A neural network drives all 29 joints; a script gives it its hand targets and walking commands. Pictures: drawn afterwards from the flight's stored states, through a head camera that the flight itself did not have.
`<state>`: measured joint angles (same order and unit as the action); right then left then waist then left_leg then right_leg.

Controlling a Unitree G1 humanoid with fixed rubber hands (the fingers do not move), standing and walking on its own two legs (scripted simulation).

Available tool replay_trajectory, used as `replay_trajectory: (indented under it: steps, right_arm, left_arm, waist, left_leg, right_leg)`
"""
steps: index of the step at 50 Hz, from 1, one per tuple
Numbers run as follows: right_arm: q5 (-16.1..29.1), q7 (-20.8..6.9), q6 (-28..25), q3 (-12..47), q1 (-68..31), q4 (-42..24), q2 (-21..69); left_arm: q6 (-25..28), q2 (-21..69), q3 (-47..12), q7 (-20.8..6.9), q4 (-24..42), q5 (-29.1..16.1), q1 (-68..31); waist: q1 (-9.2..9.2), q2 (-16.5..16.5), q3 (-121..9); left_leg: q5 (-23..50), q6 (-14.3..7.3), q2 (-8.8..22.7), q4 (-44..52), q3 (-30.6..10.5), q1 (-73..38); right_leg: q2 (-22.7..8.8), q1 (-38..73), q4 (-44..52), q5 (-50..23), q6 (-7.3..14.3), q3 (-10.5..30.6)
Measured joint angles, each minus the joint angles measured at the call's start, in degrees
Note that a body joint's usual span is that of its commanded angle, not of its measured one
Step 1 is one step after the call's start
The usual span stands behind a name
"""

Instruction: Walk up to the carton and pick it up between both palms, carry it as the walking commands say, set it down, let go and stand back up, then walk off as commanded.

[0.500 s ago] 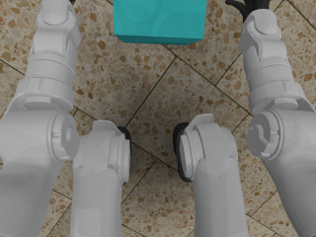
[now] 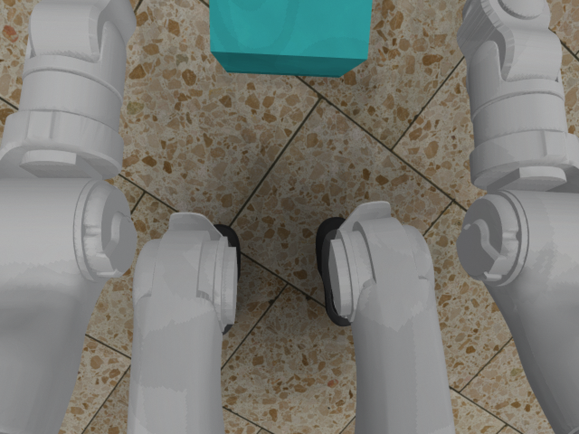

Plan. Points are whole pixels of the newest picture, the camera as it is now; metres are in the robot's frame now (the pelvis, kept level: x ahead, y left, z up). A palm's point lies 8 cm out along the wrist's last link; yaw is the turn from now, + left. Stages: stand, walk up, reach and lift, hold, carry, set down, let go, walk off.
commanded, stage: set down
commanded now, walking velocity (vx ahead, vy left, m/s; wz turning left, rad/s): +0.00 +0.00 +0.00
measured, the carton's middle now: out of the picture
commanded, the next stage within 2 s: let go in 1.10 s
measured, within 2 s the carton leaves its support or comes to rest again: neither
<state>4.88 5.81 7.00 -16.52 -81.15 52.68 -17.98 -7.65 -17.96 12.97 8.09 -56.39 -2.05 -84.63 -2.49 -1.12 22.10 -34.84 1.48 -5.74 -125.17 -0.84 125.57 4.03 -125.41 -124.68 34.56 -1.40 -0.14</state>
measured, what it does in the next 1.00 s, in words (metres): rises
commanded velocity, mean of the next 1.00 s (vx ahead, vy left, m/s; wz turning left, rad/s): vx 0.00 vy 0.00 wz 0.00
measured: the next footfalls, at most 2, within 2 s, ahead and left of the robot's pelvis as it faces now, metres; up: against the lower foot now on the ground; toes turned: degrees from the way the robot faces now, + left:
none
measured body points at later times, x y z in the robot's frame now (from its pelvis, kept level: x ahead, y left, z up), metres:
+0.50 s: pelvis -0.01 +0.00 +0.11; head +0.35 -0.02 +0.38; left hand +0.59 +0.15 +0.00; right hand +0.56 -0.21 +0.00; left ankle +0.10 +0.11 -0.35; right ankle +0.11 -0.11 -0.35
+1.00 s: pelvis -0.01 +0.00 +0.24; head +0.33 -0.01 +0.53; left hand +0.58 +0.16 +0.15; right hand +0.56 -0.22 +0.16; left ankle +0.10 +0.11 -0.35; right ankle +0.11 -0.11 -0.35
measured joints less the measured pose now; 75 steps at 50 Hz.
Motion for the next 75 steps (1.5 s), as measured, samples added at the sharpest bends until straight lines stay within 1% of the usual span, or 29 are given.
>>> replay_trajectory:
  steps: [2, 4, 8, 11, 15, 17, 20, 23, 27, 30, 32, 36, 46, 49, 50, 52, 55, 59, 62, 65, 67, 69, 71, 72, 75]
  right_arm:
    - [0.08, 0.58, 0.91, 0.00, 0.02, -4.41, -0.01]
    - [0.48, 1.01, 2.43, 0.18, 0.05, -6.90, -0.03]
    - [1.84, 2.05, 7.17, 1.03, 1.39, -11.42, 0.03]
    - [1.89, 2.27, 8.54, 1.05, 1.40, -13.12, 0.03]
    - [1.90, 2.27, 9.47, 1.37, 1.47, -9.27, 0.06]
    - [1.89, 2.27, 9.52, 1.38, 1.46, -8.50, 0.06]
    - [1.89, 2.27, 9.63, 1.38, 1.50, -10.67, 0.06]
    - [1.89, 2.27, 9.74, 1.37, 1.55, -10.10, 0.06]
    - [1.89, 2.27, 10.78, 1.38, 1.84, -11.62, 0.03]
    - [1.89, 2.27, 11.13, 1.38, 1.86, -11.51, 0.03]
    - [1.89, 2.27, 11.71, 1.38, 1.93, -13.30, 0.03]
    - [1.90, 2.26, 12.47, 1.37, 2.03, -12.22, -0.06]
    - [1.89, 2.02, 12.27, 1.38, 4.74, -11.70, -0.05]
    - [1.90, 1.91, 12.11, 1.38, 5.12, -13.68, -0.04]
    - [1.90, 1.73, 12.01, 1.38, 5.13, -13.08, -0.05]
    - [1.90, 1.14, 11.43, 1.38, 5.48, -8.75, 0.12]
    - [1.70, -0.07, 10.31, 1.38, 7.26, -3.06, 0.86]
    - [-1.77, -1.58, 7.67, 1.39, 8.60, 1.83, 1.57]
    - [-4.63, -2.69, 6.24, 1.39, 9.83, 2.04, 2.45]
    - [-6.94, -3.99, 4.95, 1.38, 15.50, -2.79, 3.41]
    - [-7.69, -4.33, 4.07, 1.36, 21.23, -5.99, 3.93]
    - [-7.92, -4.68, 3.73, 1.35, 28.37, -10.34, 4.26]
    - [-7.92, -4.95, 3.74, 1.35, 35.79, -16.52, 4.51]
    - [-7.92, -5.21, 3.78, 1.37, 38.77, -18.86, 4.53]
    - [-7.91, -6.20, 3.85, 2.51, 45.29, -22.74, 4.60]
  left_arm:
    - [-1.27, 0.00, -0.10, 0.48, 4.16, -0.04, 0.01]
    - [-2.58, -0.05, -0.13, 0.91, 6.68, -0.06, 0.05]
    - [-6.94, -0.10, -0.55, 1.74, 8.85, -0.41, 1.45]
    - [-7.77, -0.47, -0.55, 1.82, 9.55, -0.42, 1.41]
    - [-8.33, -0.59, -0.57, 0.98, 9.56, -0.48, 1.38]
    - [-8.33, -0.61, -0.56, 0.54, 9.57, -0.48, 1.39]
    - [-8.53, -0.65, -0.56, 0.39, 9.56, -0.48, 1.26]
    - [-9.34, -0.64, -0.56, 0.26, 9.56, -0.48, 1.41]
    - [-10.36, -0.67, -0.56, 0.14, 9.60, -0.48, 1.57]
    - [-10.59, -0.71, -0.56, 0.14, 9.70, -0.48, 1.64]
    - [-11.16, -0.71, -0.56, 0.20, 10.79, -0.48, 1.70]
    - [-12.43, -0.71, -0.56, 0.26, 11.23, -0.48, 2.39]
    - [-12.10, -0.72, -0.56, -0.52, 11.24, -0.48, 5.14]
    - [-12.07, -0.72, -0.56, -0.60, 12.14, -0.48, 5.58]
    - [-12.07, -0.72, -0.56, -0.60, 12.13, -0.48, 5.77]
    - [-11.80, -0.71, -0.57, -1.25, 12.07, -0.49, 7.14]
    - [-10.51, -0.69, -0.57, -2.90, 8.47, -0.50, 8.77]
    - [-8.15, -0.68, -0.56, -4.52, 2.80, -0.36, 9.78]
    - [-6.73, -0.44, -0.56, -4.89, 2.36, 0.71, 11.85]
    - [-5.44, 1.38, -0.57, -4.77, 2.81, 1.53, 16.84]
    - [-4.70, 3.11, -0.57, -4.22, 5.23, 2.51, 22.74]
    - [-4.09, 4.93, -0.57, -3.74, 10.62, 3.43, 30.09]
    - [-3.68, 6.22, -0.56, -3.23, 18.02, 3.46, 37.42]
    - [-3.47, 6.41, -0.56, -3.20, 20.41, 3.46, 40.19]
    - [-3.46, 6.42, -0.58, -3.74, 23.14, 3.44, 46.04]
  waist:
    - [0.00, -0.09, 4.03]
    - [-0.01, -0.21, 7.70]
    - [0.03, -0.78, 8.02]
    - [0.00, -0.70, 7.79]
    - [-0.10, -0.36, 4.52]
    - [-0.11, -0.52, 2.67]
    - [-0.08, -0.66, 2.33]
    - [-0.09, -0.60, 2.09]
    - [-0.06, -0.58, 2.28]
    - [-0.07, -0.42, 1.94]
    - [-0.06, -0.42, 2.94]
    - [-0.15, -0.42, 2.71]
    - [-0.05, -0.31, 2.19]
    - [0.03, -0.20, 3.02]
    - [0.06, -0.12, 2.61]
    - [-0.01, -0.08, -0.49]
    - [-0.23, -0.22, -6.33]
    - [-0.26, -0.45, -11.60]
    - [-0.12, -0.70, -13.48]
    - [0.41, -0.72, -14.87]
    - [0.72, -0.61, -15.32]
    - [1.11, -0.61, -15.43]
    - [1.30, -0.63, -15.44]
    - [1.31, -0.64, -15.46]
    - [1.06, -0.67, -16.89]
  left_leg:
    - [-0.12, 0.00, 0.02, 0.98, -0.10, -3.74]
    - [-0.26, 0.00, 0.05, 2.17, -0.24, -7.62]
    - [-0.04, 0.00, 0.11, 5.23, -0.41, -11.49]
    - [0.24, 0.00, 0.16, 7.69, -0.58, -14.35]
    - [1.25, 0.00, 0.22, 11.25, -0.92, -15.40]
    - [1.90, 0.00, 0.26, 13.07, -1.07, -15.40]
    - [2.64, 0.00, 0.33, 15.86, -1.19, -17.30]
    - [3.22, 0.00, 0.41, 18.62, -1.42, -19.57]
    - [3.98, -0.09, 0.52, 22.35, -1.68, -23.05]
    - [4.76, -0.17, 0.62, 25.37, -1.84, -25.22]
    - [5.16, -0.22, 0.69, 27.33, -1.98, -27.76]
    - [5.87, -0.31, 0.84, 31.19, -2.20, -31.84]
    - [10.38, -0.55, 1.38, 44.07, -2.70, -41.42]
    - [11.81, -0.61, 1.56, 47.95, -2.76, -45.20]
    - [12.27, -0.63, 1.62, 49.17, -2.76, -46.01]
    - [13.28, -0.63, 1.74, 51.64, -2.84, -46.08]
    - [14.49, -0.64, 1.91, 54.92, -3.03, -45.63]
    - [15.21, -0.64, 2.09, 57.98, -3.07, -45.59]
    - [16.03, -0.64, 2.24, 60.71, -3.08, -45.62]
    - [16.79, -0.64, 2.33, 63.90, -3.13, -46.54]
    - [16.98, -0.64, 2.39, 66.09, -3.17, -48.41]
    - [17.00, -0.64, 2.51, 68.26, -3.28, -50.93]
    - [16.89, -0.64, 2.57, 70.19, -3.36, -53.82]
    - [16.75, -0.64, 2.61, 70.93, -3.40, -55.39]
    - [16.31, -0.64, 2.74, 73.21, -3.46, -60.00]
  right_leg:
    - [0.00, 3.76, 1.02, 0.11, 0.04, 0.01]
    - [0.00, 7.63, 2.23, 0.23, 0.14, 0.01]
    - [0.00, 11.40, 5.19, -0.02, 0.29, 0.18]
    - [0.00, 14.13, 7.53, -0.33, 0.56, 0.25]
    - [0.00, 15.14, 11.08, -1.37, 0.71, 0.27]
    - [0.00, 15.18, 12.96, -2.03, 0.72, 0.31]
    - [0.00, 17.11, 15.77, -2.77, 0.72, 0.48]
    - [0.00, 19.43, 18.62, -3.36, 0.72, 0.53]
    - [0.00, 22.97, 22.48, -4.16, 0.72, 0.64]
    - [0.00, 25.17, 25.55, -4.96, 0.72, 0.77]
    - [0.00, 27.75, 27.59, -5.38, 0.72, 0.81]
    - [0.00, 31.86, 31.54, -6.13, 0.72, 0.94]
    - [0.00, 41.52, 44.66, -10.80, 0.72, 1.54]
    - [0.00, 45.28, 48.57, -12.29, 0.72, 1.78]
    - [0.00, 46.08, 49.78, -12.76, 0.72, 1.88]
    - [0.00, 46.16, 52.29, -13.81, 0.72, 1.99]
    - [0.00, 45.76, 55.69, -15.09, 0.72, 2.05]
    - [-0.01, 45.70, 58.77, -15.86, 0.72, 2.22]
    - [-0.01, 45.68, 61.48, -16.71, 0.78, 2.41]
    - [-0.11, 46.53, 64.50, -17.41, 0.94, 2.57]
    - [-0.18, 48.32, 66.53, -17.53, 1.07, 2.67]
    - [-0.20, 50.80, 68.62, -17.51, 1.24, 2.70]
    - [-0.24, 53.60, 70.37, -17.35, 1.50, 2.74]
    - [-0.25, 55.12, 71.02, -17.16, 1.60, 2.74]
    - [-0.24, 59.57, 72.99, -16.62, 1.84, 2.82]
